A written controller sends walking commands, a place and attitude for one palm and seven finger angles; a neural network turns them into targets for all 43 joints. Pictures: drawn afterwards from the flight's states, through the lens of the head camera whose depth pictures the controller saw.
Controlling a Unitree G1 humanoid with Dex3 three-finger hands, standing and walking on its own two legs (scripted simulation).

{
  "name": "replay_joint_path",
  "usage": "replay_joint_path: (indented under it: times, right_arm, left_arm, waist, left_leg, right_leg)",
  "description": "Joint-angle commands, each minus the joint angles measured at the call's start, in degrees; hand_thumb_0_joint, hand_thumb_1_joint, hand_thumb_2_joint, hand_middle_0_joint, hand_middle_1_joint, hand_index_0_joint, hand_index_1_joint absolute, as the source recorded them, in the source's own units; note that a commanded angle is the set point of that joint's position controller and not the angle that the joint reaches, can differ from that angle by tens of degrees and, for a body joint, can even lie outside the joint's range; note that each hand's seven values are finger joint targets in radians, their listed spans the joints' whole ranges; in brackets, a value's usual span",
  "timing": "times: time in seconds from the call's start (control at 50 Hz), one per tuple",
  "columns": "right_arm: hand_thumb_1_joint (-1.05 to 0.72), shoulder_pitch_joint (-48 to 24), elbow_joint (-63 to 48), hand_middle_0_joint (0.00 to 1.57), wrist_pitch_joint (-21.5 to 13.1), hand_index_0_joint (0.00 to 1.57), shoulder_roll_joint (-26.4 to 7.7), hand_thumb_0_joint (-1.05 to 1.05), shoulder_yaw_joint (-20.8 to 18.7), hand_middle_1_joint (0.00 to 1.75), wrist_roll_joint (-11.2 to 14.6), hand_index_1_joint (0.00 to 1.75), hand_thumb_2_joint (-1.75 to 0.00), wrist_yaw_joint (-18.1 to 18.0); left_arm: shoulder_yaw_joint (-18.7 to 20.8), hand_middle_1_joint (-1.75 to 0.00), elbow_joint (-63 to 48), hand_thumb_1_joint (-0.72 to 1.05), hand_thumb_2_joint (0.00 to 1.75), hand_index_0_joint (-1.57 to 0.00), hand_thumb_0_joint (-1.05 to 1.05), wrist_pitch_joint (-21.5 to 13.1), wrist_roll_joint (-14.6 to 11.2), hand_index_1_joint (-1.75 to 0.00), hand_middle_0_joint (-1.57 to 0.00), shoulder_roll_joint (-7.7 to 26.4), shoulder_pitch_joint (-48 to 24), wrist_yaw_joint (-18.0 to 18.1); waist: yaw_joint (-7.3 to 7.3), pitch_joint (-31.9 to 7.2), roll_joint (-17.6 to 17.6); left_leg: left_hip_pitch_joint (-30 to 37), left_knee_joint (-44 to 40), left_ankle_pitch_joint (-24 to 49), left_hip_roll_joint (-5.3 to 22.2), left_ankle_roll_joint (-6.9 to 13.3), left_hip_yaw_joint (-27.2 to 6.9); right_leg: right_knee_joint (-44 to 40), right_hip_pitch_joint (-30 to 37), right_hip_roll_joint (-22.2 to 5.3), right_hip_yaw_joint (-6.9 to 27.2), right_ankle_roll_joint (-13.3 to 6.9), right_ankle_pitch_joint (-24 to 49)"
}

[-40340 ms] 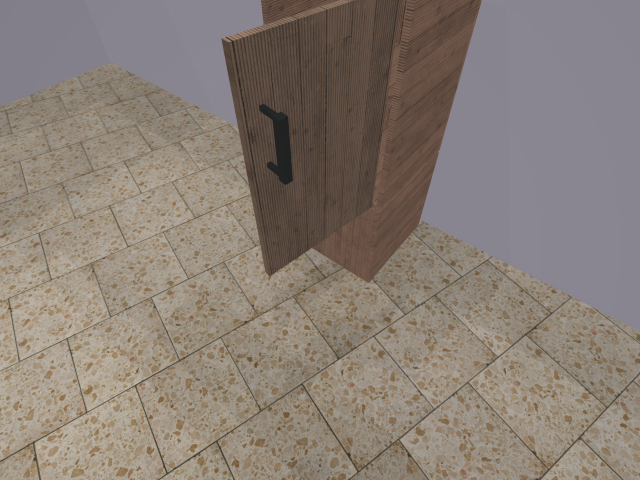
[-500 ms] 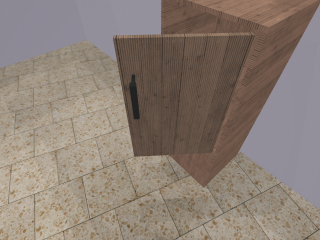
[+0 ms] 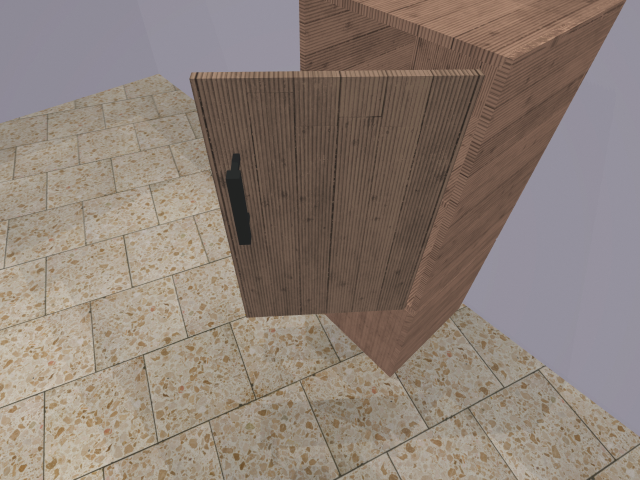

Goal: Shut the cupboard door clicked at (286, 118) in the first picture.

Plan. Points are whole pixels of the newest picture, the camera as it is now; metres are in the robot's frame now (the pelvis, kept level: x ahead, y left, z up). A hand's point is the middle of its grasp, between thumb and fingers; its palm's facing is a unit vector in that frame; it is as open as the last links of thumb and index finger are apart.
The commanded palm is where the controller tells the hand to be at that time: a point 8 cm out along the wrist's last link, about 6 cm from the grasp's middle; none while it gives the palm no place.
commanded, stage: shuffle to correct the standing spot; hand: left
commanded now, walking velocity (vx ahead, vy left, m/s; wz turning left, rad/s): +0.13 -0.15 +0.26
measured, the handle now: (240, 201) +0.50 +0.15 +0.06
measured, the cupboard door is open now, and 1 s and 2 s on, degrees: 52 52 52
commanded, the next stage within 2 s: come to a stop and stand still in 0.42 s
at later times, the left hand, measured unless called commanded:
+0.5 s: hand out of the picture +0.00 +0.10 -0.20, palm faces +0.14 -0.99 -0.09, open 7.3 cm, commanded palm none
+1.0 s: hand out of the picture +0.14 +0.10 -0.19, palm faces +0.14 -0.97 -0.21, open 7.3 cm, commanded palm none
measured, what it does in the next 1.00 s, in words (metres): walks ahead: right foot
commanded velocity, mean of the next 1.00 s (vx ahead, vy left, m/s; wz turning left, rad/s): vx -0.01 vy -0.02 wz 0.07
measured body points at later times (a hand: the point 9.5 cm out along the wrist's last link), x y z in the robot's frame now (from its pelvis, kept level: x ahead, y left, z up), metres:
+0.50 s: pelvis +0.09 -0.03 -0.02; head +0.11 +0.00 +0.42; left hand -0.01 +0.15 -0.19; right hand +0.13 -0.26 -0.17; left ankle +0.08 +0.06 -0.75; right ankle -0.02 -0.09 -0.73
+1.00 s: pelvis +0.12 -0.08 -0.02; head +0.17 -0.07 +0.43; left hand +0.14 +0.15 -0.17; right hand +0.19 -0.33 -0.17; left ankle +0.08 +0.00 -0.72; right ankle +0.16 -0.25 -0.74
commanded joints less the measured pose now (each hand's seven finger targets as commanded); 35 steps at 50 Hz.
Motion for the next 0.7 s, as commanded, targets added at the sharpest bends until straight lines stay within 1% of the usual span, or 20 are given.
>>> replay_joint_path:
  times: [0.0,0.08,0.14,0.2,0.24,0.28,0.3,0.34,0.38,0.4,0.42,0.44,0.46,0.48,0.5,0.52,0.54,0.58,0.62,0.68]
  right_arm:
    - [-0.90,3.06,-1.56,0.20,-0.42,0.20,-5.99,0.00,-1.23,0.30,-0.20,0.30,-0.90,-0.58]
    - [-0.90,3.27,-2.16,0.20,-0.39,0.20,-6.16,0.00,-1.76,0.30,-0.31,0.30,-0.90,-0.74]
    - [-0.90,3.78,-2.42,0.20,-0.63,0.20,-5.99,0.00,-2.03,0.30,-0.23,0.30,-0.90,-1.02]
    - [-0.90,3.70,-2.83,0.20,-1.03,0.20,-5.48,0.00,-1.94,0.30,-0.13,0.30,-0.90,-1.38]
    - [-0.90,2.79,-3.31,0.20,-1.02,0.20,-4.17,0.00,-1.76,0.30,-0.10,0.30,-0.90,-1.55]
    - [-0.90,0.96,-4.12,0.20,-0.71,0.20,-3.11,0.00,-1.63,0.30,-0.30,0.30,-0.90,-1.64]
    - [-0.90,-0.45,-4.69,0.20,-0.55,0.20,-2.96,0.00,-1.77,0.30,-0.30,0.30,-0.90,-1.77]
    - [-0.90,-2.03,-5.32,0.20,-0.33,0.20,-2.49,0.00,-1.97,0.30,-0.23,0.30,-0.90,-1.90]
    - [-0.90,-1.33,-5.33,0.20,-0.25,0.20,-2.22,0.00,-2.00,0.30,-0.26,0.30,-0.90,-2.09]
    - [-0.90,0.85,-4.64,0.20,-0.27,0.20,-2.16,0.00,-1.98,0.30,-0.33,0.30,-0.90,-2.25]
    - [-0.90,5.19,-2.94,0.20,-0.36,0.20,-2.43,0.00,-2.22,0.30,-0.44,0.30,-0.90,-2.50]
    - [-0.90,10.72,-1.20,0.20,-0.54,0.20,-4.36,0.00,-2.92,0.30,-0.60,0.30,-0.90,-2.96]
    - [-0.90,15.46,-0.79,0.20,-0.57,0.20,-9.48,0.00,-3.88,0.30,-1.33,0.30,-0.90,-3.52]
    - [-0.90,16.35,-1.32,0.20,0.07,0.20,-11.85,0.00,-3.89,0.30,-0.81,0.30,-0.90,-3.60]
    - [-0.90,12.98,-1.96,0.20,0.16,0.20,-11.59,0.00,-3.81,0.30,-0.75,0.30,-0.90,-3.21]
    - [-0.90,8.10,-3.49,0.20,-0.20,0.20,-9.93,0.00,-3.54,0.30,-0.71,0.30,-0.90,-3.35]
    - [-0.90,2.60,-5.33,0.20,-0.59,0.20,-8.14,0.00,-3.22,0.30,-0.53,0.30,-0.90,-3.31]
    - [-0.90,-2.03,-6.74,0.20,-0.98,0.20,-7.50,0.00,-2.34,0.30,-0.81,0.30,-0.90,-2.69]
    - [-0.90,-3.29,-7.25,0.20,-0.77,0.20,-7.88,0.00,-2.49,0.30,-0.78,0.30,-0.90,-1.97]
    - [-0.90,-2.54,-7.65,0.20,0.22,0.20,-8.98,0.00,-3.38,0.30,-0.50,0.30,-0.90,-1.34]
  left_arm:
    - [1.34,-0.30,-1.32,0.90,0.90,-0.20,0.00,-0.08,0.00,-0.30,-0.20,4.32,5.25,0.02]
    - [1.78,-0.30,-2.09,0.90,0.90,-0.20,0.00,0.14,0.25,-0.30,-0.20,4.16,6.07,-0.37]
    - [2.15,-0.30,-2.53,0.90,0.90,-0.20,0.00,0.08,0.38,-0.30,-0.20,4.00,6.75,-0.46]
    - [2.65,-0.30,-2.55,0.90,0.90,-0.20,0.00,-0.03,0.33,-0.30,-0.20,4.28,8.52,-0.35]
    - [3.11,-0.30,-2.17,0.90,0.90,-0.20,0.00,0.10,0.41,-0.30,-0.20,5.38,10.36,-0.07]
    - [3.51,-0.30,-1.77,0.90,0.90,-0.20,0.00,0.29,0.38,-0.30,-0.20,5.85,12.48,0.34]
    - [3.55,-0.30,-1.39,0.90,0.90,-0.20,0.00,0.34,0.56,-0.30,-0.20,5.55,13.63,0.45]
    - [3.61,-0.30,-1.22,0.90,0.90,-0.20,0.00,0.45,0.98,-0.30,-0.20,5.19,14.97,0.75]
    - [3.66,-0.30,-1.71,0.90,0.90,-0.20,0.00,0.51,0.98,-0.30,-0.20,5.60,13.07,0.70]
    - [3.54,-0.30,-2.34,0.90,0.90,-0.20,0.00,0.64,0.66,-0.30,-0.20,5.98,11.15,0.44]
    - [3.52,-0.30,-2.86,0.90,0.90,-0.20,0.00,0.77,0.25,-0.30,-0.20,6.35,9.00,0.19]
    - [3.48,-0.30,-3.74,0.90,0.90,-0.20,0.00,0.92,0.14,-0.30,-0.20,5.79,7.73,-0.11]
    - [3.42,-0.30,-4.88,0.90,0.90,-0.20,0.00,0.93,-0.77,-0.30,-0.20,3.64,7.52,-0.25]
    - [3.65,-0.30,-6.63,0.90,0.90,-0.20,0.00,0.84,-0.48,-0.30,-0.20,4.98,6.07,0.07]
    - [4.61,-0.30,-7.16,0.90,0.90,-0.20,0.00,1.63,0.52,-0.30,-0.20,6.72,3.78,0.46]
    - [4.83,-0.30,-7.22,0.90,0.90,-0.20,0.00,2.10,0.79,-0.30,-0.20,5.15,3.18,0.23]
    - [4.62,-0.30,-7.26,0.90,0.90,-0.20,0.00,2.35,0.93,-0.30,-0.20,3.68,4.14,-0.27]
    - [4.21,-0.30,-6.26,0.90,0.90,-0.20,0.00,2.99,0.44,-0.30,-0.20,1.20,7.28,-0.91]
    - [3.61,-0.30,-5.37,0.90,0.90,-0.20,0.00,3.10,0.05,-0.30,-0.20,-0.04,8.09,-0.94]
    - [3.35,-0.30,-5.87,0.90,0.90,-0.20,0.00,2.54,0.34,-0.30,-0.20,0.56,5.72,-0.85]
  waist:
    - [0.31,5.37,0.06]
    - [0.58,6.81,1.10]
    - [0.68,6.49,0.69]
    - [1.17,2.99,-1.24]
    - [1.70,2.48,-6.57]
    - [2.36,3.47,-9.59]
    - [2.94,4.23,-8.25]
    - [3.09,5.14,-4.53]
    - [1.35,4.24,-1.68]
    - [-0.35,2.97,-1.43]
    - [-2.67,0.81,-1.26]
    - [-5.08,-0.63,0.03]
    - [-6.36,-3.83,12.85]
    - [-6.07,-3.31,12.35]
    - [-4.88,1.33,6.75]
    - [-2.53,5.31,5.89]
    - [0.09,9.25,6.21]
    - [2.97,7.69,7.77]
    - [3.35,4.93,10.18]
    - [2.26,3.34,9.33]
  left_leg:
    - [-1.04,-4.89,-13.91,9.24,-0.01,-12.74]
    - [-3.70,-4.54,-15.19,10.22,1.32,-15.06]
    - [-3.64,-2.16,-8.91,10.79,2.26,-15.47]
    - [-4.21,3.73,0.42,9.03,1.93,-11.61]
    - [-8.18,10.60,1.88,5.73,0.41,-5.79]
    - [-14.91,18.89,-10.92,3.00,-1.03,-2.12]
    - [-18.02,23.15,-16.53,2.87,-1.17,-1.88]
    - [-20.72,27.24,-20.61,3.45,-1.10,-1.62]
    - [-16.95,21.70,-19.48,3.36,-1.22,-0.68]
    - [-10.30,15.50,-14.60,2.46,-1.24,0.45]
    - [-1.80,9.14,-5.42,2.00,-0.93,0.59]
    - [10.65,6.22,9.75,6.88,1.39,-4.82]
    - [19.18,3.07,29.55,23.53,9.88,-25.39]
    - [16.66,-0.68,39.17,32.94,17.06,-35.44]
    - [8.72,-1.86,32.56,31.70,15.99,-31.03]
    - [2.41,-3.74,24.45,29.64,13.78,-28.14]
    - [-2.85,-4.44,22.29,27.01,11.46,-23.33]
    - [-10.56,-4.86,20.45,19.88,6.83,-12.48]
    - [-9.22,-4.43,15.54,15.60,4.92,-7.59]
    - [-7.18,-1.49,8.25,13.38,3.59,-7.18]
  right_leg:
    - [-3.63,-6.38,-6.62,5.77,-1.32,-6.81]
    - [-1.76,-6.47,-6.32,4.33,-1.58,-6.57]
    - [-0.67,-5.44,-6.22,3.31,-1.63,-2.69]
    - [-1.13,-0.76,-7.70,4.21,-1.75,3.36]
    - [-2.83,4.43,-10.51,6.16,-1.98,13.19]
    - [-3.03,9.36,-14.40,8.88,-3.83,29.48]
    - [-2.75,11.31,-15.54,9.63,-5.25,37.90]
    - [-1.74,13.50,-16.60,9.05,-8.02,49.36]
    - [1.36,12.77,-14.99,6.56,-9.38,54.91]
    - [4.36,9.62,-12.77,4.13,-8.03,55.42]
    - [9.82,6.05,-10.45,1.97,-5.76,53.30]
    - [18.32,-4.33,-8.18,0.51,-2.80,43.22]
    - [34.62,-17.57,-2.40,-3.32,1.50,12.80]
    - [47.25,-22.64,-0.42,1.19,2.28,-17.62]
    - [49.54,-22.75,-2.67,6.14,0.89,-17.51]
    - [49.24,-23.27,-4.03,6.65,1.04,-15.07]
    - [46.46,-22.95,-5.78,6.65,1.44,-12.38]
    - [37.52,-13.08,-6.15,3.63,2.38,-7.94]
    - [27.85,-9.71,-5.41,-1.05,3.91,-4.06]
    - [16.60,-6.10,-3.84,-5.36,5.39,0.32]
